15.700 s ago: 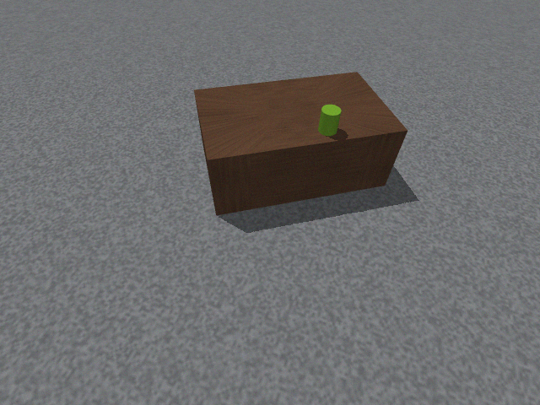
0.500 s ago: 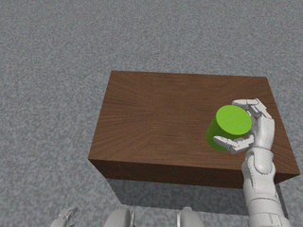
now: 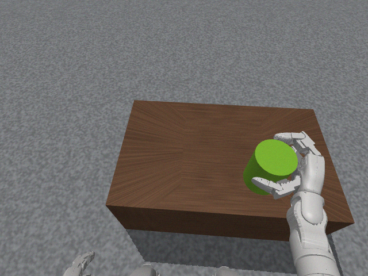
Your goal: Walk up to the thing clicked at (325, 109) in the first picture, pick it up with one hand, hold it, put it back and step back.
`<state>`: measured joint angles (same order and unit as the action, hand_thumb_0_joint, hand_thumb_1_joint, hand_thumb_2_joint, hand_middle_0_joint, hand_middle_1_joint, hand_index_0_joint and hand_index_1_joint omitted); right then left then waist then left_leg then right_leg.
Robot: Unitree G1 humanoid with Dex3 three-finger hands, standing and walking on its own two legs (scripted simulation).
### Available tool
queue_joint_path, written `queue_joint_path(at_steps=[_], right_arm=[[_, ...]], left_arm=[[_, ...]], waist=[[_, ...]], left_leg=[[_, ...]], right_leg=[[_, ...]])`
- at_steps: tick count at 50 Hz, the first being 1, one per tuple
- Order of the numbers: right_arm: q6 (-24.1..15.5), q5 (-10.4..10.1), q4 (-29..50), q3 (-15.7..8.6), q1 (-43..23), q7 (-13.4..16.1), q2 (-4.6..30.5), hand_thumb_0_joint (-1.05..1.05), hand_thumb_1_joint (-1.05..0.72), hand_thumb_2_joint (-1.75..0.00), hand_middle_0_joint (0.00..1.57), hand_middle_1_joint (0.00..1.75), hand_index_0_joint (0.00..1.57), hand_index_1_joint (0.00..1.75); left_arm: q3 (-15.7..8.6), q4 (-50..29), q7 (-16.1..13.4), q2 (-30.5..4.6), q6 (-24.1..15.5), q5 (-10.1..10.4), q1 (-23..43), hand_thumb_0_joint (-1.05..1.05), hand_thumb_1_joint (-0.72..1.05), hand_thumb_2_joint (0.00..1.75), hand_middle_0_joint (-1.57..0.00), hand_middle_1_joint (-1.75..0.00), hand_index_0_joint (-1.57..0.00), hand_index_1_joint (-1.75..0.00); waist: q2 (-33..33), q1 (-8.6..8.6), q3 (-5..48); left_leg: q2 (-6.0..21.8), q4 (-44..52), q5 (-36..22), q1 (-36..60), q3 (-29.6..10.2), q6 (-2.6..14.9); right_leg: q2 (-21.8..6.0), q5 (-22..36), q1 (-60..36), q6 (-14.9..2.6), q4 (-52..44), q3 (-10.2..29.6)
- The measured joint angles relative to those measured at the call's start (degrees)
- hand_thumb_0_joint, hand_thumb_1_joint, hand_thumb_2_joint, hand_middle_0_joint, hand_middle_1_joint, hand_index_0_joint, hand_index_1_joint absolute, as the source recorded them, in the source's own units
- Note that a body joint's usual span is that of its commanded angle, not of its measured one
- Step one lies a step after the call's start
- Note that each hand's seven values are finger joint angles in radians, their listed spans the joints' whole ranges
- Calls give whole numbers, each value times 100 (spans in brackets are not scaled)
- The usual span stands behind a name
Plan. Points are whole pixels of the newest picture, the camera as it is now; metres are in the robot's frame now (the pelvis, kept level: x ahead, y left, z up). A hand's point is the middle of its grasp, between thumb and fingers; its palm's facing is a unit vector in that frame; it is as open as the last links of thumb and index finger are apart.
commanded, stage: lift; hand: right
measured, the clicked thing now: (267, 168) +0.35 -0.17 +0.02
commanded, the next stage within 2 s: hold in 0.14 s
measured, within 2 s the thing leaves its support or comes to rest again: neither
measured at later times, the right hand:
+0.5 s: hand (282, 161) +0.35 -0.19 +0.07, palm faces +0.25 +0.97 -0.01, open 11.7 cm
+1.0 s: hand (285, 165) +0.33 -0.18 +0.08, palm faces +0.25 +0.97 -0.01, open 11.7 cm
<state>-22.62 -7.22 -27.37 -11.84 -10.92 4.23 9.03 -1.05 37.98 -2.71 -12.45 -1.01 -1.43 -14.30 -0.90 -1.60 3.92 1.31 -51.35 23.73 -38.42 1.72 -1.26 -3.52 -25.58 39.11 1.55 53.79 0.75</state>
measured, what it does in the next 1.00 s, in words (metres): stands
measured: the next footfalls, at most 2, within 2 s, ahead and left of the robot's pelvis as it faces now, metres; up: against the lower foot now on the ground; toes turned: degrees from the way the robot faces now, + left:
none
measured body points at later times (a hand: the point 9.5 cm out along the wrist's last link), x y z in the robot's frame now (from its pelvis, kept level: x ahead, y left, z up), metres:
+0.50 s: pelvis +0.01 +0.00 +0.01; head +0.05 -0.01 +0.46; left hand +0.13 +0.24 -0.10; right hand +0.33 -0.24 +0.07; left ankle +0.02 +0.14 -0.69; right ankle +0.01 -0.13 -0.69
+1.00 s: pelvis +0.00 +0.00 +0.02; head +0.03 +0.00 +0.47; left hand +0.13 +0.24 -0.09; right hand +0.31 -0.23 +0.08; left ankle +0.02 +0.14 -0.69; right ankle +0.01 -0.13 -0.69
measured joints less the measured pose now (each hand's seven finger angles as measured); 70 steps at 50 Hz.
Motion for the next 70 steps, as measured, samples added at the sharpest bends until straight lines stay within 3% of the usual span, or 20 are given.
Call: queue_joint_path(at_steps=[49, 70], right_arm=[[315, 13, 704, 347, 570, 112, -109, -2, 61, -87, 68, 109, 69, 109], [382, -25, 679, 312, 570, 72, -124, -2, 61, -87, 68, 109, 69, 109]], left_arm=[[18, 16, -86, 47, 42, 44, 82, 1, 91, 90, -21, -31, -21, -30], [48, 60, -105, 67, -33, 32, 120, 1, 90, 90, -21, -31, -21, -30]], waist=[[-4, 113, -151], [-26, 110, -152]], left_leg=[[36, 708, -268, 950, -22, -27], [35, 794, -295, 1062, -2, -7]], right_leg=[[50, 278, -960, -22, -726, -54], [52, 332, -1080, -3, -847, -37]])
